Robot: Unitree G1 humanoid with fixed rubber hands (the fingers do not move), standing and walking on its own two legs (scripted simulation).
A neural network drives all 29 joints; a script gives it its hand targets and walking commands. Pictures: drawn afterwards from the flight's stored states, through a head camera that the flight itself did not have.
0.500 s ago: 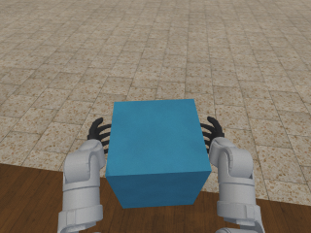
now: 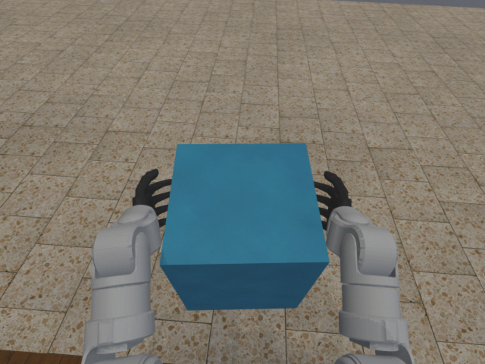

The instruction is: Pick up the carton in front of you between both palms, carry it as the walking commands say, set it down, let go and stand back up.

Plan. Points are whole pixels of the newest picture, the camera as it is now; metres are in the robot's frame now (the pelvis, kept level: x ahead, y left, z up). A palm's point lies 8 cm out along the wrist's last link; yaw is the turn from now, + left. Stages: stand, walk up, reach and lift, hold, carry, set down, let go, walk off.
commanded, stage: carry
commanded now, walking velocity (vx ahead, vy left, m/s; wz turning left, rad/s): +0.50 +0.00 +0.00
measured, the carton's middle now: (242, 233) +0.34 +0.00 +0.03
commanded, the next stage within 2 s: none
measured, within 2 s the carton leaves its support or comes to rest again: neither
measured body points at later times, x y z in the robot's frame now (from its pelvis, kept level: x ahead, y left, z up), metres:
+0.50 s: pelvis +0.31 -0.03 -0.03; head +0.31 -0.04 +0.42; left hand +0.65 +0.12 +0.06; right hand +0.65 -0.18 +0.06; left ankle +0.12 +0.06 -0.64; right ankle +0.39 -0.09 -0.75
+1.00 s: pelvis +0.61 +0.01 -0.03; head +0.62 +0.02 +0.42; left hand +0.95 +0.17 +0.07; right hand +0.94 -0.14 +0.07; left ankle +0.70 +0.09 -0.75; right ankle +0.43 -0.09 -0.68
